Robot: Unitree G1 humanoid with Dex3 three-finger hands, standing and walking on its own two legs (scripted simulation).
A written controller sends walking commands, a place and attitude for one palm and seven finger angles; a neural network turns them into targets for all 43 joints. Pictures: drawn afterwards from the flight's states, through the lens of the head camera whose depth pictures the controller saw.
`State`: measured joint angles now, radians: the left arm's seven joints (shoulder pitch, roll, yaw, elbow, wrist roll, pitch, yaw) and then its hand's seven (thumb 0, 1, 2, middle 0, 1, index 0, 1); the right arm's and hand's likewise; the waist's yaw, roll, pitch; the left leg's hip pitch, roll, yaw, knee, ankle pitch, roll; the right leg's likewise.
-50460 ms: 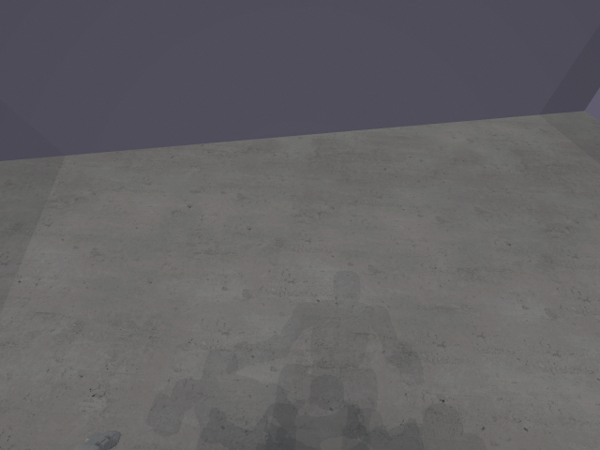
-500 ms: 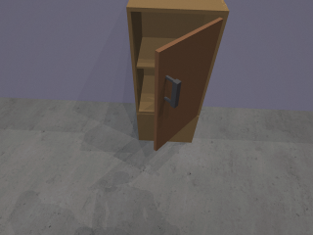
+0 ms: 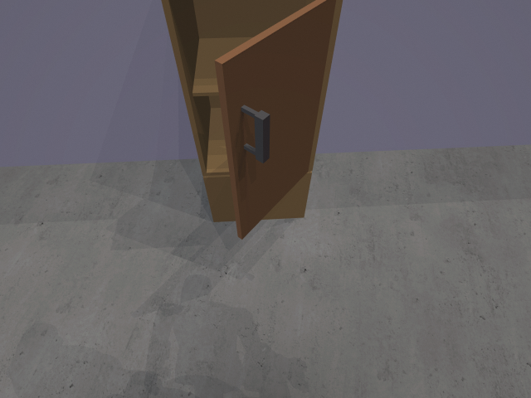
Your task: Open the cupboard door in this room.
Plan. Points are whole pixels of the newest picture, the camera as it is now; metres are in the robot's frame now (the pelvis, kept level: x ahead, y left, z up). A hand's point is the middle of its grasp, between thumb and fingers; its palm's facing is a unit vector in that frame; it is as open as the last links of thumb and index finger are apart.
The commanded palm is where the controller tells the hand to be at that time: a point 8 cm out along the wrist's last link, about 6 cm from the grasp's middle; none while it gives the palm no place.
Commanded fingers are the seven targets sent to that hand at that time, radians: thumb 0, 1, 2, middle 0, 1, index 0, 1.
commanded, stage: walk to a spot facing it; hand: left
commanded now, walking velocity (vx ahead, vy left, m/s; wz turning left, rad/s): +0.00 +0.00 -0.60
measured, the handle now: (254, 134) +0.61 +0.07 +0.01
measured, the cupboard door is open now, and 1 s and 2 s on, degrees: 48 48 48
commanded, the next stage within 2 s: none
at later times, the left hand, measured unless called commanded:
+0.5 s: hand out of the picture +0.08 +0.17 -0.16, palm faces -0.15 -0.96 -0.24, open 7.4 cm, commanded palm none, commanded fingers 0.00 0.90 0.90 -0.20 -0.30 -0.20 -0.30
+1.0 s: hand (198, 322) +0.26 +0.15 -0.16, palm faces -0.56 -0.80 -0.21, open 7.4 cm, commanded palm none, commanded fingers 0.00 0.90 0.90 -0.20 -0.30 -0.20 -0.30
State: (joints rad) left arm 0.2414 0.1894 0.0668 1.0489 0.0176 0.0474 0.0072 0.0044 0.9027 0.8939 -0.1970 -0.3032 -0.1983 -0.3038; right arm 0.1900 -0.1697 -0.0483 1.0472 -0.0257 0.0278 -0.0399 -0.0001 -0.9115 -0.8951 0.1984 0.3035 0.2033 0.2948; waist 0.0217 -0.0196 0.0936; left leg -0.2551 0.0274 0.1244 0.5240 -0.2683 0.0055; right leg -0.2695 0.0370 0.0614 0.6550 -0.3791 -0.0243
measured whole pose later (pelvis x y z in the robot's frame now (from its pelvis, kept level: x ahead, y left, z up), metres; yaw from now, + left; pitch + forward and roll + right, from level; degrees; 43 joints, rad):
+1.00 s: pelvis +0.06 +0.03 +0.01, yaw -36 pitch +2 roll -2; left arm 0.15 0.28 0.09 0.91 0.02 0.07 -0.03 0.01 0.91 0.89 -0.19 -0.30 -0.19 -0.30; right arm 0.29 -0.19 -0.02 0.92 -0.03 0.01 -0.04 0.00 -0.91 -0.90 0.20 0.30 0.20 0.29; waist 0.00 -0.03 0.10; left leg -0.18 0.10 0.18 0.47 -0.31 0.01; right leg -0.49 -0.04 -0.03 1.00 -0.37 0.06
